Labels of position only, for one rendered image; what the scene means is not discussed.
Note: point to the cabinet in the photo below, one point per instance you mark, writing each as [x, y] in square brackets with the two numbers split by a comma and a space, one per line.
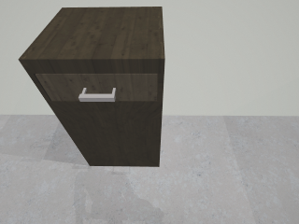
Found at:
[105, 40]

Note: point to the drawer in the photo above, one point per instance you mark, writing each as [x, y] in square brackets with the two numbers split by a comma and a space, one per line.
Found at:
[129, 87]

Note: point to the handle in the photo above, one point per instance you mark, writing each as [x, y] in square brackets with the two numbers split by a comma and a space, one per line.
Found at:
[97, 97]

